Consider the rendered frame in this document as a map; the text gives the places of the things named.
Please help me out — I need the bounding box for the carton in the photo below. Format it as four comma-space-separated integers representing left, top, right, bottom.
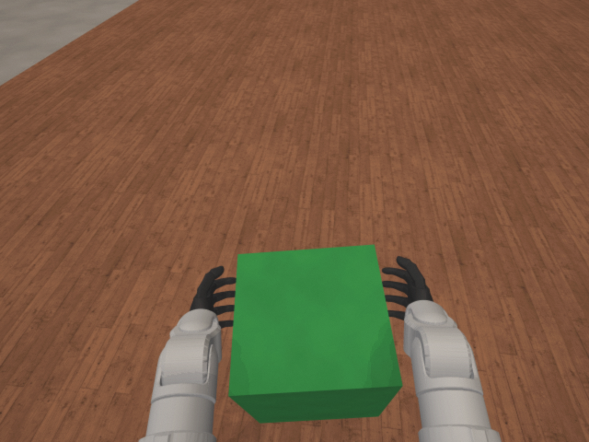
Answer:
228, 245, 403, 424

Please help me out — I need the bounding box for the left robot hand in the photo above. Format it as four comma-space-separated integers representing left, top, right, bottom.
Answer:
190, 266, 237, 329

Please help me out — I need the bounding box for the robot left forearm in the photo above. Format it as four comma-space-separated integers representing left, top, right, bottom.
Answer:
138, 308, 222, 442

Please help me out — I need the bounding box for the robot right forearm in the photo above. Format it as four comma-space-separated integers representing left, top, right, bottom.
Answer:
403, 300, 502, 442

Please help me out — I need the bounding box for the right robot hand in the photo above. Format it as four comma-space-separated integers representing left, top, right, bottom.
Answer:
382, 256, 433, 320

